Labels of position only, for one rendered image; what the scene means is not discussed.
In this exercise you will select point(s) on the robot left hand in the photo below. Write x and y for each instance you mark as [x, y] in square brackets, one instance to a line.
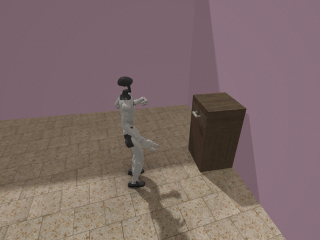
[143, 101]

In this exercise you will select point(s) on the robot left upper arm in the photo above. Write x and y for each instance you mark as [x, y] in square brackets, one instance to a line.
[117, 103]

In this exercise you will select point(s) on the robot right forearm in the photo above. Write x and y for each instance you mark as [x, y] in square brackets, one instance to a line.
[135, 135]

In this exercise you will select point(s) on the cabinet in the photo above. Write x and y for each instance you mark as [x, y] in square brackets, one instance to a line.
[214, 147]

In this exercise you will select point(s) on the handle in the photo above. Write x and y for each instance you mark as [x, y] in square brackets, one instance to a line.
[194, 113]

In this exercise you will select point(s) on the robot right hand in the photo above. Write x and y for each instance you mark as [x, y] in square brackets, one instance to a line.
[148, 143]

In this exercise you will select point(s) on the drawer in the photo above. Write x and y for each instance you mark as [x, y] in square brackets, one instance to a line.
[202, 118]

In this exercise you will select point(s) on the robot right upper arm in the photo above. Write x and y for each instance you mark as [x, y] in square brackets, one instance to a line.
[126, 108]

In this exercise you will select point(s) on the robot right shin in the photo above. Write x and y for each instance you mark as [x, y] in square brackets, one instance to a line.
[137, 169]

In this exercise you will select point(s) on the robot left forearm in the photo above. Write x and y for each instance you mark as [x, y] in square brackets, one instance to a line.
[136, 102]

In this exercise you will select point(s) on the left robot foot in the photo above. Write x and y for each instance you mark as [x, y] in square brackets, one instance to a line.
[130, 172]

